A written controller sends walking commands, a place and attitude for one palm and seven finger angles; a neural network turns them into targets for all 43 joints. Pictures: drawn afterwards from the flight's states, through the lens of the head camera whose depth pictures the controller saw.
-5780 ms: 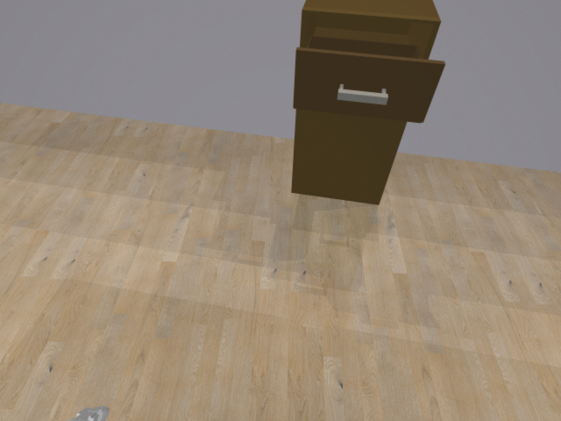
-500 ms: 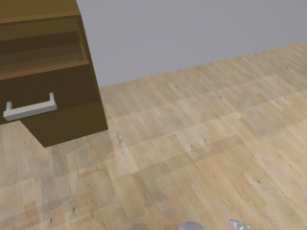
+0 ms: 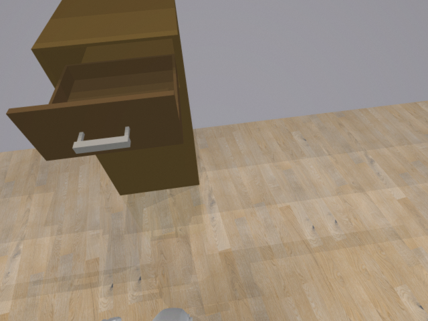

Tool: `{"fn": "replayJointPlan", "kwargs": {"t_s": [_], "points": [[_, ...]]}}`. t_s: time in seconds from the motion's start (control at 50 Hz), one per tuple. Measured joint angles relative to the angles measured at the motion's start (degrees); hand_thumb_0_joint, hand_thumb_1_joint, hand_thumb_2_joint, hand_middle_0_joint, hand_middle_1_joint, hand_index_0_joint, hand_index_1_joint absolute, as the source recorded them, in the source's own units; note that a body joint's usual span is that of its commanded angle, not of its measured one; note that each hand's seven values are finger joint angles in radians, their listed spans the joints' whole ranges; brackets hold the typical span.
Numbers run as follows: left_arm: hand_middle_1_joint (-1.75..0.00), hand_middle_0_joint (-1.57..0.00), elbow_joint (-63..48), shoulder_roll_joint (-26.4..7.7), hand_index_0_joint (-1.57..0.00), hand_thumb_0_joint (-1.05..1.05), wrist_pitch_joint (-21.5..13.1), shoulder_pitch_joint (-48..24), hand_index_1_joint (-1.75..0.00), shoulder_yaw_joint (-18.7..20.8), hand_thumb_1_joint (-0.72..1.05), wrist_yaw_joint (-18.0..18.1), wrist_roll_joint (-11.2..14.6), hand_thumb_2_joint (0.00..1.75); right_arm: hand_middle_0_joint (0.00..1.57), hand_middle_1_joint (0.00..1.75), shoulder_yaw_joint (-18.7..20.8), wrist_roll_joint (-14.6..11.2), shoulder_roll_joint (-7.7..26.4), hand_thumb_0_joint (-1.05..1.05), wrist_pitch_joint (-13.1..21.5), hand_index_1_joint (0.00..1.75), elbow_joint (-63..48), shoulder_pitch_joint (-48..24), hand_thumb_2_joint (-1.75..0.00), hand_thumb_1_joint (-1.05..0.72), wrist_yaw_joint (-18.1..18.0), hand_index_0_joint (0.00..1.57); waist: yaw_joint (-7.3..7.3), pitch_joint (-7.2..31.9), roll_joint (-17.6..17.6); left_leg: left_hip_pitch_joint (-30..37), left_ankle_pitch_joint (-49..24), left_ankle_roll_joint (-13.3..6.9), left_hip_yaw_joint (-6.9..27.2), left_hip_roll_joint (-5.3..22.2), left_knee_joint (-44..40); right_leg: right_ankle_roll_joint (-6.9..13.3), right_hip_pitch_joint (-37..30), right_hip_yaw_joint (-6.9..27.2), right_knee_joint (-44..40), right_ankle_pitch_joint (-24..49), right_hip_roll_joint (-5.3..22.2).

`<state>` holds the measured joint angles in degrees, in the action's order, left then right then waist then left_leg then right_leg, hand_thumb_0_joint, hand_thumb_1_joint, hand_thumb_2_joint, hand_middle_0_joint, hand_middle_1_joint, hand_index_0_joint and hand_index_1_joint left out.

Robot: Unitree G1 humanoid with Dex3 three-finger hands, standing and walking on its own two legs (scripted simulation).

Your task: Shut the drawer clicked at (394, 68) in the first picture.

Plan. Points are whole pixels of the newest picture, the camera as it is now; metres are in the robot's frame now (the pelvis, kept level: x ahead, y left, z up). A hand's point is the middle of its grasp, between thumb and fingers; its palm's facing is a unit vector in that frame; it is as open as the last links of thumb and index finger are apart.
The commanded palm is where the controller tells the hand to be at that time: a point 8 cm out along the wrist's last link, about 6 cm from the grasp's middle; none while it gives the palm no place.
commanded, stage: turn to face it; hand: left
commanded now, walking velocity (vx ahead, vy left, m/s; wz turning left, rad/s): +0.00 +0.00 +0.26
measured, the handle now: (103, 138) +0.54 +0.32 -0.01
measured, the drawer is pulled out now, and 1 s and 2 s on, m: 0.30 0.30 0.30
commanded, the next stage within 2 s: take the last steps up to it in 0.10 s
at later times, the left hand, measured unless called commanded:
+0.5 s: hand out of the picture +0.02 +0.25 -0.17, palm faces +0.14 -0.97 -0.20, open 7.4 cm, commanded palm none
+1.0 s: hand out of the picture +0.06 +0.19 -0.17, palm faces +0.24 -0.96 -0.17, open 7.3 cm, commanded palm none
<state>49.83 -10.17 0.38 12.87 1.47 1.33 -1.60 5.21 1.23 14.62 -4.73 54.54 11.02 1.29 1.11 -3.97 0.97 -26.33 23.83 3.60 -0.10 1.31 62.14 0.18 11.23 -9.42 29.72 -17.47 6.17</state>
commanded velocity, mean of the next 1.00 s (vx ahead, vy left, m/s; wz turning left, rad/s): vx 0.24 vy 0.00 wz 0.09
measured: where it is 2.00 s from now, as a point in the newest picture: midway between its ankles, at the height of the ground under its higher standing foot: (200, 313)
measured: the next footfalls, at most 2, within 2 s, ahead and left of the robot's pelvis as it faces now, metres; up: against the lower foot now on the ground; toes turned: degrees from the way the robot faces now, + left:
left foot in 0.16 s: +0.03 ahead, +0.14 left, +0.00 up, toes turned +8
right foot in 0.66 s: +0.14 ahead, -0.07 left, +0.00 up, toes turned +2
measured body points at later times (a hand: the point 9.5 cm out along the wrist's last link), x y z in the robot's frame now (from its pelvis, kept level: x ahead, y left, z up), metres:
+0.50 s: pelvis +0.02 +0.06 +0.01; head +0.02 +0.07 +0.46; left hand +0.02 +0.30 -0.15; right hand +0.09 -0.18 -0.14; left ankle -0.01 +0.13 -0.74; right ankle +0.03 -0.09 -0.69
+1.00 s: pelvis +0.15 +0.05 +0.00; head +0.15 +0.04 +0.45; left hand +0.05 +0.24 -0.15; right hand +0.23 -0.18 -0.15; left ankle +0.22 +0.20 -0.69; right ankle +0.10 -0.07 -0.74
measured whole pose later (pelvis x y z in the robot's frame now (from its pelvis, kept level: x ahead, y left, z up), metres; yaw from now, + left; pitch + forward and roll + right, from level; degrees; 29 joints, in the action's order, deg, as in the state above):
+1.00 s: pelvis +0.15 +0.05 +0.00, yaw +9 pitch -1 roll +0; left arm 64.1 -6.8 -3.6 24.4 1.7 0.8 -1.6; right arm 4.1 1.4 9.7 0.3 60.0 13.6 1.1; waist -1.0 -1.1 0.8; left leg -29.8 11.7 0.3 -4.1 6.2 46.0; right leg 0.5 1.3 -7.5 18.8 -16.4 1.5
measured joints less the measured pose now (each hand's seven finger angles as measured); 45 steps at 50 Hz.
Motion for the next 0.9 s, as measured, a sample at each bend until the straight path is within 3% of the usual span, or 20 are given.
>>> {"fn": "replayJointPlan", "kwargs": {"t_s": [0.1, 0.14, 0.16, 0.2, 0.24, 0.32, 0.4, 0.54, 0.66, 0.68, 0.74, 0.8, 0.9], "points": [[-0.30, -0.20, 2.09, -1.34, -0.20, 0.00, 0.27, 2.24, -0.30, 0.64, 0.91, -0.11, -0.36, 0.89, 0.19, 0.30, -1.08, -0.42, -0.73, 0.01, 0.67, 0.30, -0.06, -2.46, -0.90, -0.91, -0.26, 0.20, -2.00, -0.87, -1.75, 5.71, 1.50, -0.83, -2.32, 0.21, -14.85, -1.28, 0.38, -1.80, 1.38, -0.73, 1.44], [-0.30, -0.20, 3.13, -2.26, -0.20, 0.00, 0.57, 3.31, -0.30, 1.12, 0.91, -0.07, -0.17, 0.89, 0.19, 0.30, -1.60, -0.50, -1.08, 0.01, 1.49, 0.30, -0.49, -3.14, -0.90, -0.91, -0.37, 0.20, -2.52, -0.86, -2.41, 9.43, -2.90, -1.48, -3.51, -0.19, -23.67, -2.22, 1.03, -2.53, 3.48, -1.84, 2.03], [-0.30, -0.20, 3.50, -2.72, -0.20, 0.00, 0.86, 4.04, -0.30, 1.36, 0.91, -0.10, 0.11, 0.89, 0.19, 0.30, -1.84, -0.42, -1.07, 0.01, 2.11, 0.30, -0.90, -3.25, -0.90, -0.91, -0.33, 0.20, -2.63, -0.52, -2.40, 11.19, -6.51, -3.10, -3.86, -0.10, -27.85, -2.72, 1.96, -2.88, 5.63, -2.82, 2.21], [-0.30, -0.20, 4.80, -4.19, -0.20, 0.00, 2.14, 4.13, -0.29, 1.90, 0.91, 0.11, 0.47, 0.89, 0.19, 0.30, -2.28, -0.25, -2.19, 0.00, 3.03, 0.30, -1.12, -4.01, -0.90, -0.91, -0.55, 0.20, -3.19, -0.92, -4.27, 10.75, -5.33, -5.72, -4.27, -1.12, -26.55, -3.40, 5.26, 0.46, 14.06, -10.22, 2.23], [-0.30, -0.20, 6.27, -4.88, -0.20, 0.01, 3.25, 3.92, -0.29, 2.17, 0.91, 0.40, 0.56, 0.89, 0.19, 0.30, -2.88, -0.10, -3.01, 0.00, 3.56, 0.30, -1.24, -4.11, -0.90, -0.91, -1.12, 0.20, -3.45, -0.81, -4.57, 11.30, -4.46, -6.41, -4.01, -1.27, -26.85, -3.48, 8.51, 3.84, 22.82, -13.56, 0.50], [-0.30, -0.20, 7.77, -4.84, -0.19, 0.01, 2.94, 3.69, -0.29, 2.15, 0.91, -0.46, 0.30, 0.90, 0.20, 0.30, -3.62, 0.01, -4.14, 0.00, 4.28, 0.30, -0.52, -3.08, -0.90, -0.90, -1.89, 0.20, -3.42, 0.29, -3.74, 14.05, -6.86, -6.68, -3.09, -1.64, -31.93, -3.29, 11.92, 6.08, 30.62, -9.11, -1.05], [-0.30, -0.20, 8.17, -3.77, -0.19, 0.01, 1.99, 3.91, -0.29, 1.54, 0.91, -1.31, -0.09, 0.90, 0.20, 0.30, -3.88, -0.07, -5.22, 0.00, 5.43, 0.30, 0.72, -0.33, -0.90, -0.90, -1.99, 0.21, -2.89, 2.02, -2.80, 16.77, -9.04, -7.31, -2.54, -2.38, -36.93, -3.04, 12.18, 6.38, 28.35, -5.86, -1.31], [-0.30, -0.20, 8.50, -1.10, -0.19, 0.01, 1.15, 2.34, -0.29, 0.83, 0.91, -1.97, -0.22, 0.90, 0.20, 0.30, -2.87, 0.17, -4.87, 0.00, 6.33, 0.30, 4.32, 6.29, -0.90, -0.92, -2.42, 0.21, -0.63, 3.67, -1.78, 20.18, -9.55, -7.20, -1.84, -3.75, -40.73, -2.34, 10.43, 6.13, 17.61, -4.72, -1.53], [-0.30, -0.20, 7.67, 0.60, -0.19, 0.01, -0.82, 0.32, -0.29, 0.78, 0.91, -2.21, -0.13, 0.90, 0.20, 0.30, -2.57, 0.20, -4.47, 0.00, 5.76, 0.30, 8.49, 11.78, -0.90, -0.91, -2.43, 0.21, 0.64, 3.53, -0.68, 20.67, -4.69, -5.38, -1.53, -3.43, -35.67, -0.96, 4.36, 4.94, 2.46, -0.30, -3.15], [-0.30, -0.20, 7.69, 0.95, -0.19, 0.00, -1.59, -0.04, -0.29, 0.80, 0.91, -2.05, -0.24, 0.90, 0.20, 0.30, -2.55, -0.01, -4.38, 0.00, 5.69, 0.30, 9.13, 12.48, -0.90, -0.91, -2.42, 0.21, 0.58, 3.21, 0.02, 19.46, -2.50, -5.51, -1.24, -2.80, -31.86, 0.11, 3.86, 4.44, 1.99, 2.39, -3.70], [-0.30, -0.20, 7.66, 2.00, -0.20, 0.00, -3.23, 0.82, -0.29, 0.79, 0.91, -1.39, 0.21, 0.89, 0.20, 0.30, -2.29, 0.05, -4.40, 0.00, 4.31, 0.30, 10.91, 13.10, -0.90, -0.91, -1.80, 0.20, -0.09, 3.29, 1.24, 11.88, 2.99, -6.01, -0.92, -1.37, -13.34, 1.95, 2.10, 2.78, 2.53, 0.91, -4.73], [-0.30, -0.20, 8.56, 1.81, -0.20, 0.00, -3.64, 3.65, -0.29, 1.34, 0.94, -0.31, 0.33, 0.89, 0.20, 0.30, -1.71, 0.36, -4.51, 0.01, 3.94, 0.30, 10.62, 11.90, -0.90, -0.91, -1.19, 0.20, -0.58, 4.01, 0.82, 4.31, -2.04, -5.34, -1.95, 0.56, -2.69, 1.98, -1.60, 2.53, -2.33, 1.50, -5.07], [-0.30, -0.20, 11.88, 2.29, -0.20, 0.00, -3.72, 8.29, -0.29, 0.79, 0.93, -0.25, 0.19, 0.89, 0.19, 0.30, -1.06, 0.35, -4.64, 0.01, 4.50, 0.30, 7.50, 7.94, -0.90, -0.91, -0.70, 0.20, -0.31, 4.16, 0.41, -3.10, -9.52, -3.43, -2.95, 4.18, -5.03, 1.69, -6.78, 1.99, -9.22, 2.75, -5.12]]}}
